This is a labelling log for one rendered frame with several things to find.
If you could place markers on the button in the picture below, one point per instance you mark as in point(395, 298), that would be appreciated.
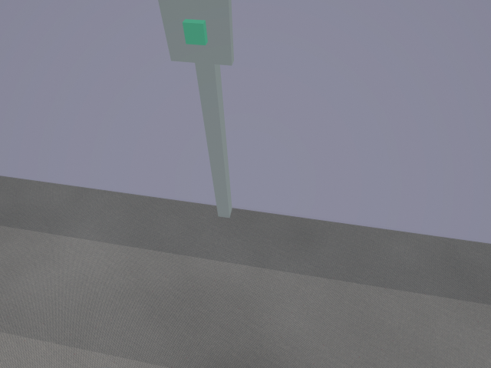
point(195, 31)

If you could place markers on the panel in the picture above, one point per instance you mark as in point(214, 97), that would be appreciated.
point(207, 58)

